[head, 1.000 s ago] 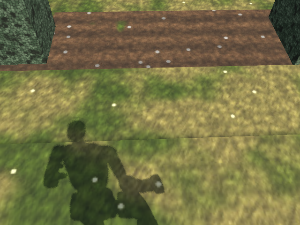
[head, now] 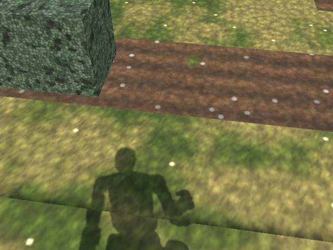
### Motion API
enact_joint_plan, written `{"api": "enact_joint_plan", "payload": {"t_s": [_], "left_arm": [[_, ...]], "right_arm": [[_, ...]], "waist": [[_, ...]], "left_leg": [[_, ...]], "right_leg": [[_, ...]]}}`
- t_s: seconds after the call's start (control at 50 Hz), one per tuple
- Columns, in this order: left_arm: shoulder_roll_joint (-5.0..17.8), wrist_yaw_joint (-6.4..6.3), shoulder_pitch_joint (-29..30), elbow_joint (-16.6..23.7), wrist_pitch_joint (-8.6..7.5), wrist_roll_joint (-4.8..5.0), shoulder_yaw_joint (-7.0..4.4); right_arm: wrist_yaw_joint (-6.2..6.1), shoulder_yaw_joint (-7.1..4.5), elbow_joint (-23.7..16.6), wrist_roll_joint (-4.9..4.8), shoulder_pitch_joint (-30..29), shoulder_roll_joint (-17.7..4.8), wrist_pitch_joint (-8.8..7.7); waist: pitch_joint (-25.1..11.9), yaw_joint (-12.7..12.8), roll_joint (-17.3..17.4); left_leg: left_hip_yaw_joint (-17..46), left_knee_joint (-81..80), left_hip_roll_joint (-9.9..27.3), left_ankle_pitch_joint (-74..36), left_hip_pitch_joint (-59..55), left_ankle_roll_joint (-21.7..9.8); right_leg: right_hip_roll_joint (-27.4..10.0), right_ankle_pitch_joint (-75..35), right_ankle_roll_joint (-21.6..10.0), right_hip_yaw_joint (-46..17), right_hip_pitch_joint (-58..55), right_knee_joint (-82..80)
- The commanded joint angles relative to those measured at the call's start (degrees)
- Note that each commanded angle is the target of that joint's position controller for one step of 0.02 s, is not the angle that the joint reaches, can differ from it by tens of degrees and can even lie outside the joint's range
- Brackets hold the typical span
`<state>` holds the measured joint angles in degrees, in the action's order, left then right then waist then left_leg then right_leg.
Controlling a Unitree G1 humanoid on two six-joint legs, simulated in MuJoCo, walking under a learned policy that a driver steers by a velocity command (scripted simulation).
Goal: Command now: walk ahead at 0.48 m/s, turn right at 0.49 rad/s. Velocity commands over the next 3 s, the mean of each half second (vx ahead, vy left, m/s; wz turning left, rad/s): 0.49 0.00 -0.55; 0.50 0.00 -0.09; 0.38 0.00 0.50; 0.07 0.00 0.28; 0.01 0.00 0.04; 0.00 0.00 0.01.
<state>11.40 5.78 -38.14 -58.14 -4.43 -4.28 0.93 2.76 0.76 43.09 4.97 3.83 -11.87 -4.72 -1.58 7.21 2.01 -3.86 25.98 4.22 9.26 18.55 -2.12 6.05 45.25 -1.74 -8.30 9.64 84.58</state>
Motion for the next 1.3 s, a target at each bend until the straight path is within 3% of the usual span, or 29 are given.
{"api": "enact_joint_plan", "payload": {"t_s": [0.02,0.04,0.1,0.14,0.22,0.36,0.42,0.44,0.46,0.48,0.5,0.54,0.58,0.64,0.7,0.78,0.86,0.92,0.94,0.96,0.98,1.04,1.06,1.08,1.1,1.14,1.18,1.22,1.3], "left_arm": [[4.0,1.34,10.6,9.9,-1.69,1.79,-1.43],[6.0,0.37,16.4,10.5,-2.18,1.44,-2.01],[-0.6,-0.90,18.9,9.4,-0.89,-1.62,-0.59],[-1.9,0.33,20.2,9.1,0.18,-0.47,-0.18],[0.2,1.07,26.5,11.8,0.99,1.24,0.46],[6.3,-0.54,38.2,15.7,1.34,1.20,-2.33],[11.5,-2.64,28.2,13.0,-0.49,2.61,-5.52],[14.6,-4.43,16.9,9.7,-0.63,2.15,-7.29],[16.6,-5.47,2.8,5.3,-0.29,0.93,-7.40],[14.9,-5.01,-3.9,1.8,-1.18,0.14,-7.59],[16.1,-4.84,4.1,2.6,-2.71,0.95,-8.35],[6.6,-3.89,16.3,4.0,-3.83,2.70,-4.76],[2.5,-2.97,22.4,5.8,-3.68,2.20,-2.71],[9.1,-2.20,26.0,7.7,-3.93,1.59,-4.13],[9.2,-0.79,16.9,4.2,-3.03,-1.53,-4.32],[6.7,-3.62,9.6,3.5,-3.43,-0.40,-3.34],[1.7,-9.31,-14.3,-4.5,-3.16,1.34,-2.50],[4.6,-5.03,-2.5,-0.6,-1.03,-0.68,-1.00],[3.6,-7.51,8.0,1.5,-2.36,4.63,-2.79],[4.6,-4.89,2.8,0.7,-2.26,-0.73,-0.31],[5.6,-4.54,2.6,0.6,-2.24,0.95,-1.31],[10.0,-3.80,3.1,0.8,-1.41,0.10,-1.06],[8.6,-0.91,1.3,-1.1,-0.69,-1.95,-0.66],[-1.6,1.37,-12.7,-2.3,-0.27,-2.65,1.77],[7.3,2.39,-0.8,3.1,-0.59,-0.94,0.25],[9.4,0.34,21.9,11.3,-2.09,1.42,-0.58],[11.0,-3.18,16.9,11.9,-1.95,0.54,-1.71],[0.5,-4.44,17.7,12.5,-0.16,-1.97,1.69],[2.9,-3.27,23.6,15.7,-0.44,2.13,1.31]], "right_arm": [[0.54,-5.37,7.3,0.19,29.7,-15.2,0.84],[0.28,-3.12,5.0,0.10,21.5,-8.1,0.74],[-1.55,0.68,3.7,0.00,12.9,4.0,-0.80],[-2.98,-0.71,5.4,-1.91,13.9,-0.9,-2.42],[-2.45,-2.97,7.7,0.56,14.5,-7.9,-3.13],[-2.76,-4.43,12.7,-0.07,23.9,-10.9,-2.09],[-1.98,-5.65,11.9,0.58,22.6,-14.2,-1.01],[-0.92,-4.44,11.4,2.80,24.4,-10.4,-1.37],[1.81,-0.94,9.3,3.86,27.3,-1.5,-1.94],[3.28,-2.02,6.7,-1.24,11.3,-5.4,-1.60],[2.57,-2.03,4.2,-2.35,4.1,-5.3,-1.90],[-0.84,-3.04,4.0,0.60,7.9,-8.2,-1.82],[-2.35,-1.75,3.6,0.95,9.2,-3.5,-0.64],[-2.52,-1.45,3.1,-0.99,7.9,-4.5,0.31],[0.16,0.14,3.7,0.69,9.1,-0.7,0.29],[-0.11,-2.15,-0.1,0.32,-0.4,-7.0,-1.57],[-0.35,-0.69,-2.2,-0.42,-13.4,-1.9,-2.25],[1.00,0.55,1.2,-0.49,-9.9,1.9,-0.36],[2.91,-1.92,-2.7,-8.47,-10.6,-3.1,0.56],[1.28,-1.39,1.8,-0.37,-4.4,-5.4,1.08],[0.92,-1.98,1.6,1.16,-4.2,-6.2,1.25],[-0.94,-4.82,8.2,-1.48,14.0,-12.0,0.26],[-1.32,-6.08,13.3,-1.90,31.9,-13.4,0.48],[0.10,-7.19,13.5,-1.53,42.8,-17.6,1.15],[1.42,-6.07,14.0,0.81,45.8,-14.4,1.47],[1.28,-4.69,11.8,-0.12,30.4,-11.0,-0.39],[2.72,-3.46,9.3,-0.61,20.8,-9.9,-0.56],[0.82,-0.59,5.8,-1.21,8.2,-2.1,-2.71],[0.47,-3.08,5.1,-1.94,10.9,-11.2,-4.64]], "waist": [[-8.4,-15.0,8.0],[-1.0,-13.2,-1.5],[7.8,-3.5,1.4],[4.9,-3.8,2.5],[4.6,-3.8,-1.2],[7.2,-7.2,2.2],[2.7,-2.4,2.5],[-6.6,-0.6,-2.2],[-21.1,1.1,-12.0],[-11.8,9.1,-2.3],[0.9,6.6,-2.9],[1.6,-2.2,-6.9],[3.4,-7.7,-4.4],[4.1,-8.7,-1.7],[3.8,-7.1,-5.4],[4.9,-2.0,-5.9],[9.5,10.2,-2.2],[9.6,3.7,-3.8],[10.3,0.6,-6.5],[10.6,-0.7,-0.9],[13.0,-0.9,-0.4],[5.4,-8.2,3.0],[-1.2,-14.5,3.1],[-25.3,-11.7,14.6],[-24.9,-19.2,8.4],[-0.1,-16.4,-4.8],[3.3,-7.3,-0.8],[9.8,-2.1,-3.7],[3.6,-3.6,1.2]], "left_leg": [[24.3,2.7,24.2,-31.3,-49.8,-19.0],[20.5,-4.6,22.7,-11.7,-33.1,-16.5],[11.4,-16.5,18.3,-16.6,-4.0,-14.3],[3.4,-19.9,13.9,-19.1,-4.2,-14.0],[-4.0,-19.1,14.6,-37.0,-10.7,-12.1],[-12.4,-11.6,13.1,-45.3,-26.3,-7.6],[-15.2,6.7,11.0,-58.2,-19.7,-5.1],[-14.4,23.7,8.4,-43.7,-1.7,-0.4],[-8.5,39.0,-1.0,17.7,16.3,4.1],[2.9,46.7,-5.3,23.7,27.7,2.0],[7.9,47.1,-1.4,20.5,33.7,0.5],[10.3,43.1,2.0,15.4,20.4,-1.4],[10.2,37.9,2.4,14.9,10.7,-1.2],[4.6,22.8,0.1,5.6,1.3,1.5],[2.7,26.3,-2.0,-16.8,-9.0,2.3],[4.8,20.3,0.1,-7.2,17.0,0.5],[14.6,2.8,6.5,-15.2,63.0,2.5],[2.2,-0.9,4.0,-46.7,10.2,-1.2],[6.4,3.1,1.2,-39.3,-0.1,-0.3],[2.4,6.4,3.5,-40.3,-1.5,-0.6],[2.1,2.7,3.3,-32.5,0.0,-0.3],[-3.9,-4.9,-1.8,-34.2,-22.1,-0.5],[-1.9,1.0,0.6,-38.1,-43.7,-5.3],[16.4,18.9,14.4,-61.0,-72.6,-25.8],[30.1,13.6,17.4,-50.1,-74.8,-28.9],[29.3,-5.2,14.4,-7.5,-41.3,-17.8],[33.1,-8.2,17.3,-13.2,-11.2,-24.3],[27.8,-17.1,11.6,6.7,12.5,-19.3],[13.1,-11.7,0.5,-26.2,20.5,-15.0]], "right_leg": [[-2.4,-7.8,1.6,4.3,56.7,31.1],[-7.2,-17.0,0.0,2.8,54.4,19.7],[-16.6,-34.6,-5.2,-0.7,34.7,-10.5],[-15.0,-38.5,-3.6,3.6,28.4,-29.2],[-13.2,-47.0,-3.9,4.6,25.8,-40.7],[-6.8,-40.5,-3.9,11.0,24.3,-47.0],[0.2,-43.1,-6.5,15.0,2.9,-49.8],[-2.2,-55.8,-12.6,7.3,-21.8,-42.8],[-18.1,-54.5,-24.7,-21.2,-46.6,-53.3],[-20.1,-42.9,-19.9,-29.9,-42.8,-64.1],[-19.9,-33.7,-17.1,-26.4,-30.1,-67.3],[-15.6,-30.4,-17.0,-20.6,-9.1,-70.0],[-14.9,-30.6,-16.4,-18.4,6.8,-74.4],[-10.9,-34.0,-13.2,-7.3,19.2,-76.2],[-8.8,-38.8,-11.3,-1.6,26.9,-69.2],[-15.8,-45.0,-13.2,-9.6,-3.6,-59.0],[-21.3,-40.7,-10.0,-15.4,-47.9,-45.2],[-11.8,-30.4,-9.8,-3.4,5.9,-53.5],[-13.3,-23.0,-9.0,-4.4,17.1,-54.2],[-11.7,-23.5,-7.9,-1.5,15.6,-52.8],[-12.0,-27.3,-7.4,-1.6,11.9,-50.6],[-6.7,-48.6,-1.8,4.7,5.5,-29.6],[-6.5,-49.2,1.4,6.7,15.6,-13.6],[-0.3,-4.1,6.4,8.3,26.8,21.1],[2.1,2.2,7.9,5.0,42.8,34.7],[-6.6,-14.2,2.0,4.9,54.9,24.0],[-9.7,-16.8,1.9,3.2,42.1,15.4],[-16.5,-28.2,-1.6,-1.6,34.3,-7.3],[-9.2,-48.4,1.5,9.2,7.7,-40.0]]}}
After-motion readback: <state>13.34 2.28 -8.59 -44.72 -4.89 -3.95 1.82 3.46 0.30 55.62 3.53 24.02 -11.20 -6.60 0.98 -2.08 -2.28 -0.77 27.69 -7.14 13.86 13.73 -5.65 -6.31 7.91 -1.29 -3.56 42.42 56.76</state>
